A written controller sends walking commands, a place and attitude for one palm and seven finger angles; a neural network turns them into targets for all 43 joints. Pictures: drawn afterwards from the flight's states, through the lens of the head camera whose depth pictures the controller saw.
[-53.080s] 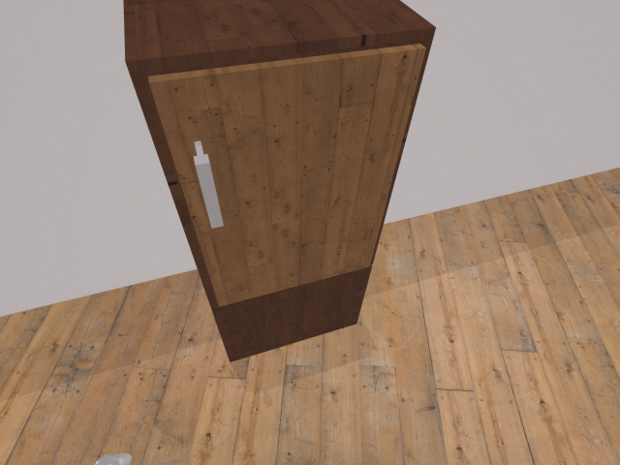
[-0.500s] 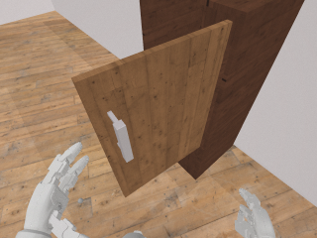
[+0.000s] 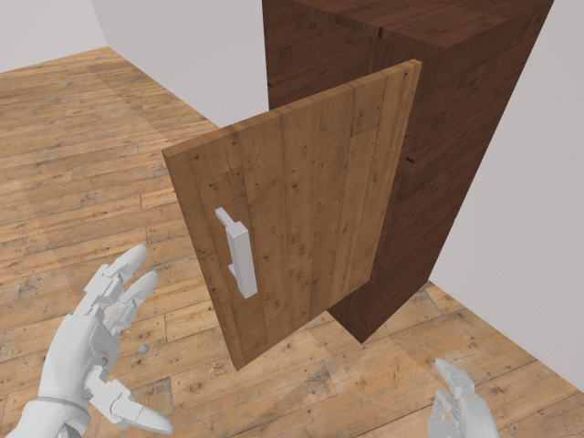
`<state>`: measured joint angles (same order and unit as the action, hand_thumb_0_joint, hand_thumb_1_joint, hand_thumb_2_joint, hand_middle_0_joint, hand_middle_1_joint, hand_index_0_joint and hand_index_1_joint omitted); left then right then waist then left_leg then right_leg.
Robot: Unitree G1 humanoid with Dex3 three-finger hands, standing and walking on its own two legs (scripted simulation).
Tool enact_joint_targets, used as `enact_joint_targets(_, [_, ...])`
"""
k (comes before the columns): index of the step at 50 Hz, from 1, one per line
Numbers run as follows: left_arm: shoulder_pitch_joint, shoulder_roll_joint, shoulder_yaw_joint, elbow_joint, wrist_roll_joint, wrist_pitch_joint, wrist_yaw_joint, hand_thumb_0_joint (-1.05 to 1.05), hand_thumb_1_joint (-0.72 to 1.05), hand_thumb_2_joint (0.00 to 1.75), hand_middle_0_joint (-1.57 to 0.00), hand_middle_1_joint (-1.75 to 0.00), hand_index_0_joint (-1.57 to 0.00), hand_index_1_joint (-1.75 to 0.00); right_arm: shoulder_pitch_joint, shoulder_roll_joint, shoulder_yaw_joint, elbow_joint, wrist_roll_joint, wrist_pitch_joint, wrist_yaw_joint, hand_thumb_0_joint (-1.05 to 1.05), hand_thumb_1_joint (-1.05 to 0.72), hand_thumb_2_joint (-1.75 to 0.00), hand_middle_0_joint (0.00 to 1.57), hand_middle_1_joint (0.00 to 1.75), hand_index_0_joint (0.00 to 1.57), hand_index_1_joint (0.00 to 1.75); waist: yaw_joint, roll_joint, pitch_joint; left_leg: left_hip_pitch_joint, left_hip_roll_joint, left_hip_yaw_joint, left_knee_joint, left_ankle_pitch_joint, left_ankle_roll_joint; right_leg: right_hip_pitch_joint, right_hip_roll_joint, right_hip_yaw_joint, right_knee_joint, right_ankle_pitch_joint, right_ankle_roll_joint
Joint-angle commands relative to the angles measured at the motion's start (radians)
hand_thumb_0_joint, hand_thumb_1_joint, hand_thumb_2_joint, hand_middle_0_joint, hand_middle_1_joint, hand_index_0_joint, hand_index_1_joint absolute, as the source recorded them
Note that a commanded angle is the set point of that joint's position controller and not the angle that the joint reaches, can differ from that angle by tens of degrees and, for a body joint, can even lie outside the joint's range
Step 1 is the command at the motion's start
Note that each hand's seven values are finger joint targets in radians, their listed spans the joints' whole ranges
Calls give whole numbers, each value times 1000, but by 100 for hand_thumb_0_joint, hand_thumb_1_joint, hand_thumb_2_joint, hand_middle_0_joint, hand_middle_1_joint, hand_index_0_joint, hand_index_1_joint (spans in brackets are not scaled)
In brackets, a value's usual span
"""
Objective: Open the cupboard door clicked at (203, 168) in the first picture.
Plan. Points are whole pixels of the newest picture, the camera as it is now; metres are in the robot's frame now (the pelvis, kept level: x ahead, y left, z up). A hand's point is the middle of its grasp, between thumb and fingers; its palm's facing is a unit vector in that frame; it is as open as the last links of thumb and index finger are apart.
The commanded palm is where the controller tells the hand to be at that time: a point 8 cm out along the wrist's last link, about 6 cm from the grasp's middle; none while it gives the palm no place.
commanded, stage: draw the hand back to the body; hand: left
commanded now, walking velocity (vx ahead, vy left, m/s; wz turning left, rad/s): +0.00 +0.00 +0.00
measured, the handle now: (235, 253) +0.34 +0.12 +0.09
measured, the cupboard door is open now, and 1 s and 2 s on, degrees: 85 85 85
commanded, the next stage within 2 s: step back with the hand held close in 1.16 s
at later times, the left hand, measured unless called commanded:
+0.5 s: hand (88, 284) +0.24 +0.25 +0.16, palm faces +0.34 -0.86 -0.39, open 12.5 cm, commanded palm +0.19 +0.29 +0.18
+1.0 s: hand (83, 256) +0.25 +0.25 +0.18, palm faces +0.41 -0.82 -0.41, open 7.6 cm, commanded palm +0.20 +0.29 +0.21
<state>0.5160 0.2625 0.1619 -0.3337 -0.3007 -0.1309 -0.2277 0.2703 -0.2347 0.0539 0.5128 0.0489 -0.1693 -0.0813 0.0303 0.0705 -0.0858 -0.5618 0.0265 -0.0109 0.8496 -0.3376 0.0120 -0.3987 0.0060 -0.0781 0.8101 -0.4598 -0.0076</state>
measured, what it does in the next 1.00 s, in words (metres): shifts its weight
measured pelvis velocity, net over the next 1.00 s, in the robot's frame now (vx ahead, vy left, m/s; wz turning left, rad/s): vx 0.05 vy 0.00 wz -0.05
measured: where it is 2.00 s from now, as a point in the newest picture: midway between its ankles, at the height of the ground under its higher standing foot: outside the picture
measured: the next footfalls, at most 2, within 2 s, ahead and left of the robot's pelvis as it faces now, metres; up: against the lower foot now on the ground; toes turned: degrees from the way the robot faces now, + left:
none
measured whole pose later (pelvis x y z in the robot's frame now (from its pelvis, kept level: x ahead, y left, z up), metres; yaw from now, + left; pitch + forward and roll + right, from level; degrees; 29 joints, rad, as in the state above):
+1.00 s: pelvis +0.05 +0.00 +0.04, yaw -3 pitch -3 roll +0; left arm 0.46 0.33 0.33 -0.37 -0.07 -0.04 0.11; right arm 0.18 -0.23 0.02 0.62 0.00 -0.05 -0.07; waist 0.07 0.05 0.01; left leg -0.15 0.01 0.06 0.41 -0.22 0.01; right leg -0.01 0.00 -0.01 0.36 -0.30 0.00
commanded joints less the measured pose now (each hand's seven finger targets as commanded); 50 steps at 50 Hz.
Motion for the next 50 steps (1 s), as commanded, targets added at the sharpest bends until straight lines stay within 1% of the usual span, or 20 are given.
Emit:
enact_joint_targets(1, [-94, 167, 153, -218, -36, -52, -2, 0, -43, 33, -15, -30, -15, -30, -138, -107, -49, -156, 2, -85, -18, 0, -90, -90, 20, 30, 20, 30, 10, -34, -47, 180, -19, -47, -173, -6, 11, -84, 28, 30, -222, 54, -3])
enact_joint_targets(4, [-102, 156, 154, -223, -51, -31, -20, 0, -32, 37, -16, -30, -16, -30, -143, -107, -44, -149, 7, -97, -20, 0, -90, -90, 20, 30, 20, 30, 12, 14, -35, 203, -21, -43, -193, 12, 8, -67, 25, 21, -231, 86, -3])
enact_joint_targets(5, [-167, 284, 174, -299, 115, -35, 139, 0, -29, 39, -16, -30, -16, -30, -174, -96, -41, -152, -10, -78, -43, 0, -90, -90, 20, 30, 20, 30, 40, 0, 23, 228, -20, -17, -222, -13, 8, -79, 4, 92, -345, 52, -14])
enact_joint_targets(6, [-117, 227, 160, -257, 132, -21, 211, 0, -26, 40, -16, -30, -16, -30, -167, -84, -39, -136, -21, -76, -54, 0, -90, -90, 20, 30, 20, 30, 18, -41, 74, 241, -23, -6, -224, -25, 6, -94, -9, 103, -404, -9, -11])
enact_joint_targets(7, [-77, 176, 121, -255, 143, -7, 238, 0, -22, 42, -16, -30, -16, -30, -167, -84, -37, -137, -25, -72, -55, 0, -90, -90, 20, 30, 20, 30, 14, -51, 69, 258, -23, -5, -227, -30, 7, -91, -18, 100, -411, -31, -9])
enact_joint_targets(8, [-44, 149, 97, -240, 168, 4, 261, 0, -18, 43, -16, -30, -16, -30, -158, -82, -35, -124, -26, -61, -52, 0, -90, -90, 20, 30, 20, 30, 12, -26, 76, 284, -17, -2, -241, -21, 9, -72, -16, 84, -409, -13, -10])
enact_joint_targets(12, [-29, 174, 100, -272, 221, 3, 329, 0, -5, 50, -17, -30, -17, -30, -169, -93, -38, -104, -38, -45, -48, 0, -90, -90, 20, 30, 20, 30, 16, -13, 18, 369, -6, -4, -325, 53, 14, 41, -11, 54, -404, 122, -8])
enact_joint_targets(14, [-38, 202, 129, -294, 235, 0, 350, 0, 2, 52, -17, -30, -17, -30, -173, -95, -42, -95, -43, -40, -49, 0, -90, -90, 20, 30, 20, 30, 20, -9, -9, 410, -4, 2, -350, 111, 16, 87, -10, 49, -411, 188, -8])
enact_joint_targets(16, [-53, 232, 160, -284, 243, 2, 366, 0, 9, 55, -17, -30, -17, -30, -179, -99, -42, -83, -47, -34, -48, 0, -90, -90, 20, 30, 20, 30, 25, -41, -9, 426, -2, 0, -374, 153, 16, 133, -8, 46, -428, 229, -10])
enact_joint_targets(20, [-55, 214, 158, -313, 254, 2, 375, 0, 23, 62, -18, -30, -18, -30, -178, -97, -41, -71, -50, -28, -37, 0, -90, -90, 20, 30, 20, 30, 26, 23, -17, 489, 4, -2, -417, 267, 9, 187, -4, 35, -424, 319, -12])
enact_joint_targets(21, [-51, 221, 167, -299, 254, 8, 377, 0, 27, 63, -18, -30, -18, -30, -182, -100, -42, -67, -51, -25, -34, 0, -90, -90, 20, 30, 20, 30, 30, -4, -12, 486, 5, -1, -423, 295, 9, 211, -4, 34, -431, 347, -13])
enact_joint_targets(24, [-30, 210, 178, -299, 254, 14, 373, 0, 37, 68, -18, -30, -18, -30, -181, -100, -47, -63, -51, -12, -22, 0, -90, -90, 20, 30, 20, 30, 32, 6, -18, 524, 13, 4, -434, 395, 7, 230, -1, 36, -436, 405, -9])
enact_joint_targets(28, [-32, 221, 212, -275, 249, 27, 368, 0, 51, 74, -19, -30, -19, -30, -181, -101, -56, -62, -52, 18, -10, 0, -90, -90, 20, 30, 20, 30, 35, -49, -16, 538, 19, 13, -442, 480, 5, 263, 1, 34, -447, 474, -4])
enact_joint_targets(30, [-53, 242, 242, -283, 248, 26, 369, 0, 58, 76, -19, -30, -19, -30, -181, -100, -59, -62, -54, 29, -7, 0, -90, -90, 20, 30, 20, 30, 37, -39, -30, 552, 18, 19, -440, 507, 5, 273, 0, 37, -452, 500, -3])
enact_joint_targets(31, [-53, 261, 261, -273, 250, 30, 370, 0, 62, 78, -19, -30, -19, -30, -186, -103, -60, -55, -55, 34, -6, 0, -90, -90, 20, 30, 20, 30, 43, -8, -34, 553, 17, 25, -437, 528, 5, 290, -2, 44, -457, 522, -6])
enact_joint_targets(34, [-81, 267, 279, -298, 247, 31, 370, 0, 73, 82, -19, -30, -19, -30, -183, -97, -61, -59, -53, 47, 0, 0, -90, -90, 20, 30, 20, 30, 40, 15, -52, 571, 17, 25, -432, 575, 2, 294, -3, 42, -455, 547, -4])
enact_joint_targets(39, [-134, 284, 306, -287, 241, 34, 372, 0, 90, 90, -20, -30, -20, -30, -192, -97, -67, -53, -51, 56, -1, 0, -90, -90, 20, 30, 20, 30, 35, 13, -42, 580, 14, 37, -433, 536, 6, 284, -3, 43, -471, 548, 0])
enact_joint_targets(42, [-90, 239, 273, -227, 236, 41, 363, 0, 90, 90, -20, -30, -20, -30, -195, -100, -69, -54, -50, 64, 3, 0, -90, -90, 20, 30, 20, 30, 35, -33, -5, 563, 12, 39, -445, 505, 10, 283, -1, 40, -479, 541, 1])
enact_joint_targets(46, [-107, 257, 281, -214, 234, 34, 359, 0, 90, 90, -20, -30, -20, -30, -206, -103, -74, -54, -51, 73, 1, 0, -90, -90, 20, 30, 20, 30, 39, -58, 8, 548, 3, 46, -454, 436, 15, 290, -3, 44, -494, 528, 1])
enact_joint_targets(50, [-134, 285, 301, -270, 234, 11, 361, 0, 90, 90, -20, -30, -20, -30, -214, -96, -74, -54, -51, 60, -5, 0, -90, -90, 20, 30, 20, 30, 40, -12, -12, 565, -4, 52, -453, 394, 16, 281, -5, 51, -504, 499, 3])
